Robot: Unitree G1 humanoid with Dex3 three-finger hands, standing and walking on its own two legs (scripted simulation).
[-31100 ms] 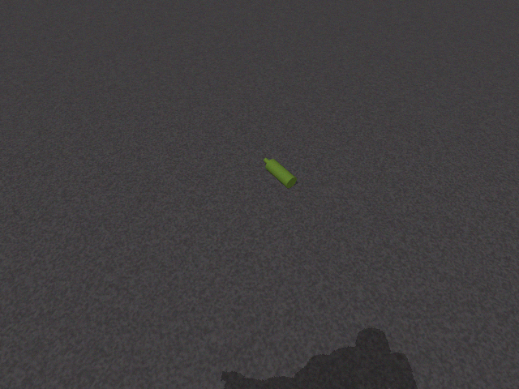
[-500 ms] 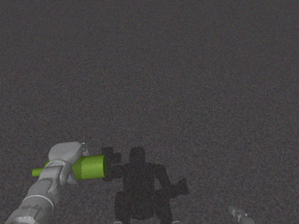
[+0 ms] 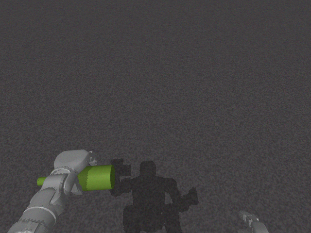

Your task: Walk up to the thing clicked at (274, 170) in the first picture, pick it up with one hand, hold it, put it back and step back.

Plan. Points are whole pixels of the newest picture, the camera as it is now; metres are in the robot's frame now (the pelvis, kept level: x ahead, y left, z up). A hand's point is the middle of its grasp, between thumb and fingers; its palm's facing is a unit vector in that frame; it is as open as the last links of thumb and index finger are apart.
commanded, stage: hold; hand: left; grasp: from above
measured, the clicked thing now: (76, 179) +0.30 +0.24 -0.10
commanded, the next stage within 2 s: crouch in 1.28 s
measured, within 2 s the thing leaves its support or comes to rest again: neither
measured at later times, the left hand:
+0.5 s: hand (75, 182) +0.27 +0.21 -0.04, palm faces -0.48 -0.03 -0.88, open 9.7 cm
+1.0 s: hand (73, 185) +0.26 +0.22 -0.04, palm faces -0.48 -0.04 -0.87, open 9.7 cm
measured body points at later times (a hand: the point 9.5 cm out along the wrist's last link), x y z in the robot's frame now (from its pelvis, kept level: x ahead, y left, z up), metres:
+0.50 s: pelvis -0.02 +0.00 +0.01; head +0.00 -0.02 +0.46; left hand +0.29 +0.21 +0.01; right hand +0.12 -0.26 -0.11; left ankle +0.01 +0.11 -0.73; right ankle -0.01 -0.13 -0.73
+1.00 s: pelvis -0.02 +0.00 +0.01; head -0.01 -0.02 +0.46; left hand +0.28 +0.22 +0.01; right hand +0.13 -0.26 -0.10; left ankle +0.01 +0.11 -0.73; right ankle -0.01 -0.13 -0.73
